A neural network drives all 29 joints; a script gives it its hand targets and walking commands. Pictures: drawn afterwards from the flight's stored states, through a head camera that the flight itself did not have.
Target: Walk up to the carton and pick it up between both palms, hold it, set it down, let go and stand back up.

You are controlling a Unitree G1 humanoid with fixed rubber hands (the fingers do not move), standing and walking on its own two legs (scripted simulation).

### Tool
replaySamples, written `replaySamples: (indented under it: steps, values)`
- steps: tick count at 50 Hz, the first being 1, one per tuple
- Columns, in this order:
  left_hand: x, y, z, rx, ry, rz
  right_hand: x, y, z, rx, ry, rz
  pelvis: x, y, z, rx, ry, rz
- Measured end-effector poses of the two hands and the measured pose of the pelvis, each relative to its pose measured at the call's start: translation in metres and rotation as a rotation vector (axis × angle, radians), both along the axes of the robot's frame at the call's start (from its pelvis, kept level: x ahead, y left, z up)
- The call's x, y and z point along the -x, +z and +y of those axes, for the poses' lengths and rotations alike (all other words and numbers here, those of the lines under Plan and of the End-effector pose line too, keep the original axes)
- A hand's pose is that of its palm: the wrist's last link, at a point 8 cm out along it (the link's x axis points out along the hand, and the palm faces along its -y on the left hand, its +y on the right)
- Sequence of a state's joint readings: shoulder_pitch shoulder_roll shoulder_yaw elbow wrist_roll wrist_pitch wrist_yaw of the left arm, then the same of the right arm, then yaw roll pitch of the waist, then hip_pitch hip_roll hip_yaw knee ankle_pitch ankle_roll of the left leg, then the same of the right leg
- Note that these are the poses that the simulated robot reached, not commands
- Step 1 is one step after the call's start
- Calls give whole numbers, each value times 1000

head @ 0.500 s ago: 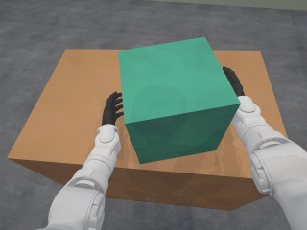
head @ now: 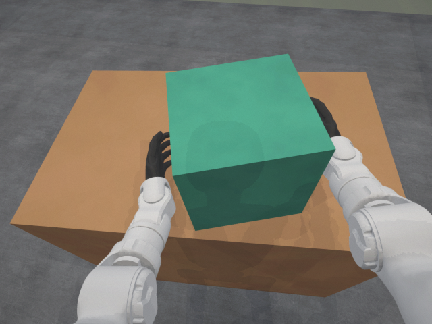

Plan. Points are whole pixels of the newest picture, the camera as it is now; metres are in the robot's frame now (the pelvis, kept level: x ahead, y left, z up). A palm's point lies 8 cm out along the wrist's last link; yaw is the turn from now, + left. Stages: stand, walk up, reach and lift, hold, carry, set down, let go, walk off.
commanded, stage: reach and lift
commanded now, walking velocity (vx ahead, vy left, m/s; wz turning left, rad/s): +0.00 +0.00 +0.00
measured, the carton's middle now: (238, 148) +0.46 +0.02 +0.03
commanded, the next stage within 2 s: none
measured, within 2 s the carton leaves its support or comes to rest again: neither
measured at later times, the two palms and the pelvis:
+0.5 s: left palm (156, 174) +0.39 +0.18 +0.02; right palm (324, 139) +0.47 -0.14 +0.05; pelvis +0.00 +0.01 +0.00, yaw -1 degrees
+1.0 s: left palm (156, 175) +0.39 +0.18 +0.02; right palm (324, 139) +0.47 -0.14 +0.05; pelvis +0.00 +0.01 +0.00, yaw -1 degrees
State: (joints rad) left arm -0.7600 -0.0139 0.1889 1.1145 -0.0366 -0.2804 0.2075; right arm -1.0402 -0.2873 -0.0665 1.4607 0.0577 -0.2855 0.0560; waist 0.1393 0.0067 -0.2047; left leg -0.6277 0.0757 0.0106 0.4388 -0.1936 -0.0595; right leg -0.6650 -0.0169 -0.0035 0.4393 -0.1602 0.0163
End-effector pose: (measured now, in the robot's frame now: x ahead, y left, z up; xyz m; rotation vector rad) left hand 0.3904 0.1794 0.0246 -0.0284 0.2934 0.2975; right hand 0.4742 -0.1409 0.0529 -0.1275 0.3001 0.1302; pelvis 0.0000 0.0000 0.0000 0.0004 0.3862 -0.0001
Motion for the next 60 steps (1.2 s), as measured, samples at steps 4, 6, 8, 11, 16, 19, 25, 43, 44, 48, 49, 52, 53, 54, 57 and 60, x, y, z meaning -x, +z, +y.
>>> replaySamples:
  steps: [4, 6, 8, 11, 16, 19, 25, 43, 44, 48, 49, 52, 53, 54, 57, 60]
  values:
    - [1, 0, 0, 11, 23, -1, 1, 0, 3, 4, 13, -1, 0, 0, 0, 0, -2, 1]
    - [2, 0, -1, 6, 25, -3, 2, 0, 3, 5, 13, -6, 0, 0, 1, 1, -2, 1]
    - [2, 1, -1, -6, 19, -4, 2, 1, 3, 8, 14, -13, 0, 1, 2, 3, -2, 0]
    - [2, 2, 0, -17, 7, -8, 3, 2, 3, 16, 15, -24, 1, 1, 4, 4, -3, -1]
    - [3, 0, 1, -8, 1, -20, 6, 2, 3, 26, 11, -27, 3, 1, 6, 6, -4, -3]
    - [3, -1, 1, -5, -2, -23, 7, 2, 3, 28, 6, -25, 4, 1, 7, 8, -6, -4]
    - [2, -2, 1, -4, -4, -21, 7, 1, 3, 32, 4, -21, 3, 1, 8, 8, -8, -2]
    - [2, -2, 1, -3, 2, -22, 7, 0, 3, 23, 1, -21, 3, 1, 7, 8, -8, -2]
    - [2, -2, 1, -3, 2, -22, 7, 0, 3, 23, 1, -21, 3, 1, 7, 8, -8, -2]
    - [2, -3, 1, 1, 6, -24, 7, 0, 4, 23, 1, -23, 3, 1, 7, 8, -9, -2]
    - [2, -3, 1, 2, 6, -24, 7, 0, 4, 24, 1, -23, 3, 1, 7, 8, -9, -2]
    - [2, -3, 1, 2, 6, -25, 7, -1, 4, 24, 1, -24, 3, 1, 7, 8, -9, -2]
    - [2, -3, 1, 2, 6, -25, 7, -1, 4, 24, 1, -25, 3, 1, 7, 8, -9, -2]
    - [2, -3, 1, 2, 6, -25, 7, -1, 4, 24, 1, -25, 3, 1, 7, 8, -9, -2]
    - [2, -3, 1, 2, 9, -26, 8, -1, 4, 23, 0, -27, 3, 1, 7, 8, -9, -2]
    - [2, -3, 0, 3, 11, -27, 8, -1, 4, 23, -2, -31, 3, 1, 7, 8, -9, -3]
